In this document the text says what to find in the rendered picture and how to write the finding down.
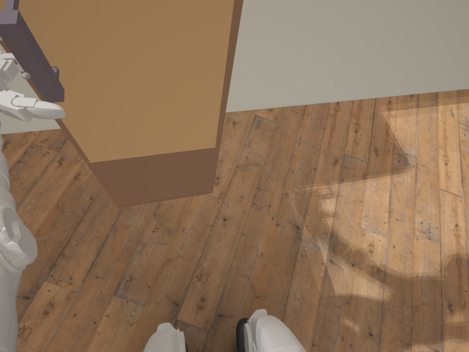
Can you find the robot left upper arm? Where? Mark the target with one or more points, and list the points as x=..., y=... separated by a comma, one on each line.
x=18, y=248

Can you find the cupboard door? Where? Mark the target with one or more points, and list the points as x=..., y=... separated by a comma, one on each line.
x=140, y=77

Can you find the left robot forearm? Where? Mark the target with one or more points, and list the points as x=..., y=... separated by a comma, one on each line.
x=6, y=199

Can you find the handle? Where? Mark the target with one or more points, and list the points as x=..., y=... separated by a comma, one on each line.
x=17, y=36

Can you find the robot right shin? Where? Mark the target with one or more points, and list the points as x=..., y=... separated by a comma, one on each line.
x=257, y=313

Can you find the robot right thigh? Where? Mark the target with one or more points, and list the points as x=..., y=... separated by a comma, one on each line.
x=266, y=333

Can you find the robot left hand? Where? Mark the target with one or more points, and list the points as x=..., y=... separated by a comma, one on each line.
x=17, y=105

